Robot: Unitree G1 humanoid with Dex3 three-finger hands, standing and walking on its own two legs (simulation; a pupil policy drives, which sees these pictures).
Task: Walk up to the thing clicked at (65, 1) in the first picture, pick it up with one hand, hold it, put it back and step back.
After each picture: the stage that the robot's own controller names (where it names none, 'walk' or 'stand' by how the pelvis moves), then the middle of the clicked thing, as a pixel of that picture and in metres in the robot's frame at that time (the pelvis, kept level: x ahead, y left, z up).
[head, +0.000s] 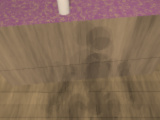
stand; out of the picture +0.93 +0.12 +0.03
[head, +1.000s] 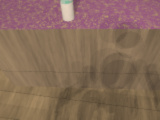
walk; out of the picture +0.83 +0.12 +0.04
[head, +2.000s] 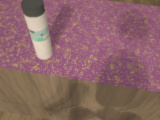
walk; (39, 32) +0.51 +0.19 +0.06
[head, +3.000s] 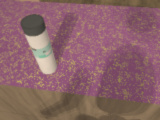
stand; (41, 48) +0.45 +0.18 +0.05
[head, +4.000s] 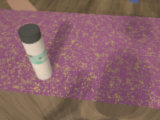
stand; (38, 55) +0.45 +0.20 +0.03
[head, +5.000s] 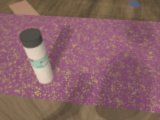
stand; (39, 59) +0.44 +0.19 +0.03
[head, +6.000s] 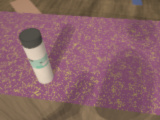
stand; (39, 59) +0.44 +0.19 +0.03
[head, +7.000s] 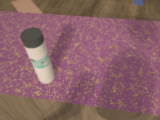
stand; (40, 59) +0.44 +0.19 +0.03
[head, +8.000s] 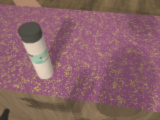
rise first; (38, 54) +0.44 +0.20 +0.03
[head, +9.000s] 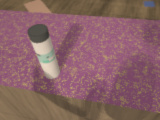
go down; (46, 54) +0.46 +0.20 +0.03
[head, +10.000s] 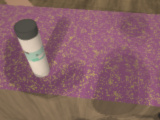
go down; (34, 52) +0.46 +0.18 +0.04
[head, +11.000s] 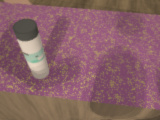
go down; (34, 53) +0.45 +0.18 +0.04
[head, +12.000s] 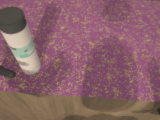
close in; (22, 46) +0.44 +0.19 +0.07
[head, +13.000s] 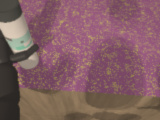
close; (19, 38) +0.45 +0.19 +0.09
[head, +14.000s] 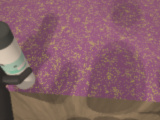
lift; (13, 61) +0.38 +0.22 +0.08
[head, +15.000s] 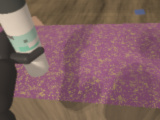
lift; (25, 39) +0.34 +0.16 +0.25
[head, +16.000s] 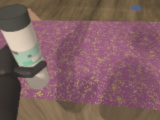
hold; (27, 53) +0.34 +0.17 +0.19
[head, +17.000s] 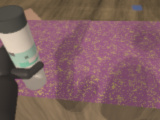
hold; (24, 54) +0.33 +0.18 +0.20
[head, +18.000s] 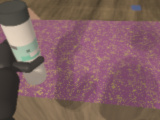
crouch; (26, 48) +0.35 +0.18 +0.19
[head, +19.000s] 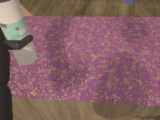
lower; (15, 28) +0.44 +0.20 +0.20
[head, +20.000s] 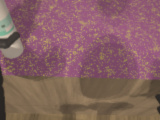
lower; (0, 24) +0.49 +0.21 +0.11
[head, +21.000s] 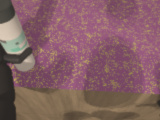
lower; (14, 40) +0.44 +0.20 +0.09
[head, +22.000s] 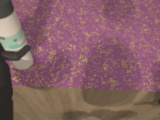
lower; (12, 37) +0.46 +0.20 +0.09
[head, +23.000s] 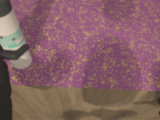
lower; (10, 36) +0.46 +0.20 +0.09
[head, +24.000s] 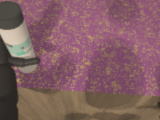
open; (19, 43) +0.44 +0.19 +0.09
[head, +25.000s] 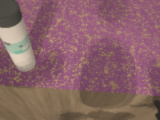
sink last; (17, 41) +0.44 +0.19 +0.08
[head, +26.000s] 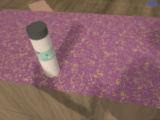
sink last; (45, 52) +0.46 +0.20 +0.05
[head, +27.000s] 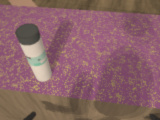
stand; (36, 56) +0.43 +0.19 +0.04
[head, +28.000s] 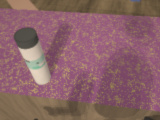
stand; (35, 59) +0.42 +0.20 +0.03
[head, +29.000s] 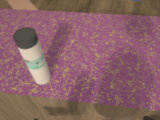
stand; (35, 59) +0.42 +0.20 +0.03
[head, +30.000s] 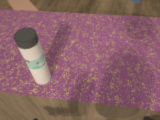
stand; (35, 59) +0.43 +0.20 +0.03
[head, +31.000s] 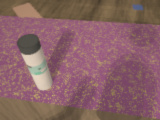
walk; (37, 65) +0.42 +0.20 +0.03
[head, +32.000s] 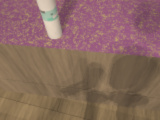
walk; (49, 13) +0.63 +0.17 +0.05
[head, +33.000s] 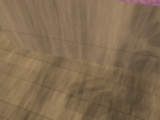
walk; out of the picture +1.03 +0.12 +0.06
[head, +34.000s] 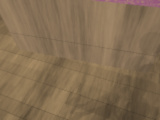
stand; out of the picture +1.14 +0.16 +0.05
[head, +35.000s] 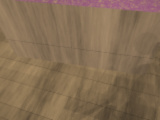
stand; out of the picture +1.13 +0.16 +0.03
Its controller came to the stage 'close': yes
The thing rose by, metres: 0.20
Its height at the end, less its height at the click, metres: +0.00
